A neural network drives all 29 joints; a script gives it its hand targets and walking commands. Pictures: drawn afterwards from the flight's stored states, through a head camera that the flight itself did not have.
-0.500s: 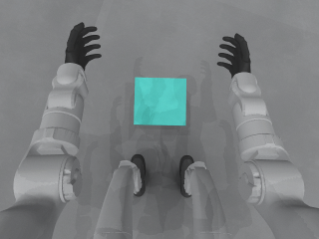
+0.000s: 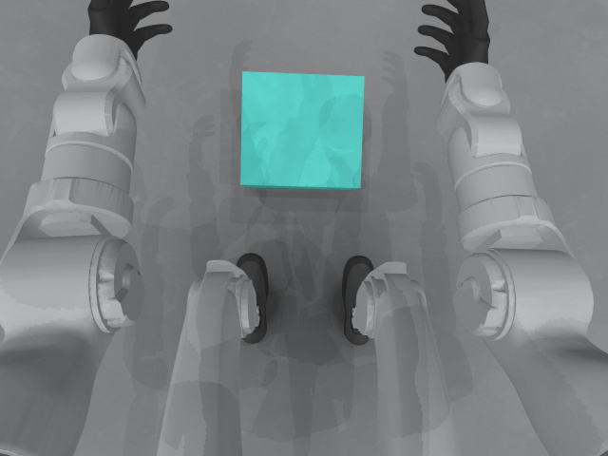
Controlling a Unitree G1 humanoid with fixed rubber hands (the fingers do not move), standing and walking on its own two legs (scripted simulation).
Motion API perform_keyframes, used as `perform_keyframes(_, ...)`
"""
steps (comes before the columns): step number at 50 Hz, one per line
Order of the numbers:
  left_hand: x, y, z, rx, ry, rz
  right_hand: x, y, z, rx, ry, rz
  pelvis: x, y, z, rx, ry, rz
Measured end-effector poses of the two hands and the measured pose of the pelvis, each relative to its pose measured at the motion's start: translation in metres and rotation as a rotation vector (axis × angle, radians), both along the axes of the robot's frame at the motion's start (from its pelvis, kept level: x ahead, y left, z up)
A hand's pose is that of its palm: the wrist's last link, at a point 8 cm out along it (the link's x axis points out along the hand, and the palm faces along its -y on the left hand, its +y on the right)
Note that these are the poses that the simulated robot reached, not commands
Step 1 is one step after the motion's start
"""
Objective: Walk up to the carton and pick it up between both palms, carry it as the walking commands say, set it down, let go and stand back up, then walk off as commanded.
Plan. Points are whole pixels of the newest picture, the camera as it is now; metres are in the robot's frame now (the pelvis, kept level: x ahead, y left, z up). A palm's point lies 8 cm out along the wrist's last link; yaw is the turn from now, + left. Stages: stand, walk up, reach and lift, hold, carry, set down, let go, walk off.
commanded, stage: reach and lift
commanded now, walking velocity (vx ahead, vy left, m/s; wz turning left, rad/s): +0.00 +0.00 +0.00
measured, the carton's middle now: (301, 137) +0.51 +0.01 -0.49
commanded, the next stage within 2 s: none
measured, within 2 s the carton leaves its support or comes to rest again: neither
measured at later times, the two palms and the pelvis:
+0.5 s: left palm (180, 118) +0.50 +0.20 -0.31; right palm (414, 122) +0.51 -0.17 -0.31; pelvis -0.02 -0.01 -0.11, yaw +1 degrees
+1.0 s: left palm (188, 122) +0.52 +0.22 -0.40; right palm (400, 116) +0.54 -0.17 -0.39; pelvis -0.01 +0.00 -0.18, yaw +0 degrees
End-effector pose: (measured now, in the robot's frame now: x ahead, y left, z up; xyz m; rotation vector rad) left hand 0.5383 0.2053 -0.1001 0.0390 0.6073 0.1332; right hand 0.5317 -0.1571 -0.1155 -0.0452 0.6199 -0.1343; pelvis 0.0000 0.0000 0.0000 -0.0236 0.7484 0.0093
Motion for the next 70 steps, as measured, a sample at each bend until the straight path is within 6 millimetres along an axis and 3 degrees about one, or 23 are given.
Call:
perform_keyframes(4,0.000,-0.004,-0.034,-0.013,0.048,0.000,-0.005,-0.005,-0.034,0.001,0.057,-0.021,0.001,0.000,-0.018,-0.002,0.012,0.001)
perform_keyframes(12,-0.021,0.005,-0.120,0.017,0.163,0.048,-0.027,-0.017,-0.116,-0.025,0.170,-0.032,0.010,-0.004,-0.051,0.002,0.017,0.002)
perform_keyframes(20,-0.024,0.004,-0.183,0.042,0.096,0.034,-0.013,-0.018,-0.169,-0.027,0.034,-0.015,-0.007,-0.009,-0.084,0.015,-0.113,0.005)
perform_keyframes(23,-0.029,0.003,-0.203,0.049,0.099,0.026,-0.017,-0.014,-0.191,-0.016,0.037,-0.006,-0.014,-0.011,-0.101,0.020,-0.144,0.006)
perform_keyframes(30,-0.029,-0.004,-0.203,0.020,0.109,0.020,-0.021,-0.014,-0.189,-0.053,0.085,0.016,-0.022,-0.011,-0.131,0.020,-0.223,0.008)
perform_keyframes(35,-0.019,-0.005,-0.213,-0.017,0.131,0.019,-0.020,-0.006,-0.206,-0.050,0.152,0.017,-0.025,-0.007,-0.147,0.009,-0.221,0.010)
perform_keyframes(42,-0.022,-0.003,-0.264,-0.041,0.168,0.027,-0.020,-0.009,-0.251,-0.071,0.229,0.025,-0.019,-0.003,-0.167,-0.004,-0.176,0.010)
perform_keyframes(45,-0.027,0.000,-0.288,-0.033,0.203,0.020,-0.009,-0.014,-0.258,-0.099,0.203,0.027,-0.015,-0.004,-0.173,-0.004,-0.170,0.010)
perform_keyframes(49,-0.021,0.010,-0.302,0.017,0.198,0.005,0.004,-0.012,-0.269,-0.081,0.169,0.029,-0.010,-0.005,-0.181,-0.002,-0.150,0.010)
perform_keyframes(56,-0.009,0.007,-0.309,0.058,0.188,-0.028,0.007,-0.012,-0.292,-0.032,0.201,0.022,-0.003,-0.006,-0.192,0.003,-0.136,0.010)
perform_keyframes(70,-0.012,0.007,-0.303,0.027,0.165,-0.015,0.007,-0.013,-0.282,-0.048,0.168,0.032,-0.007,-0.009,-0.198,0.007,-0.162,0.010)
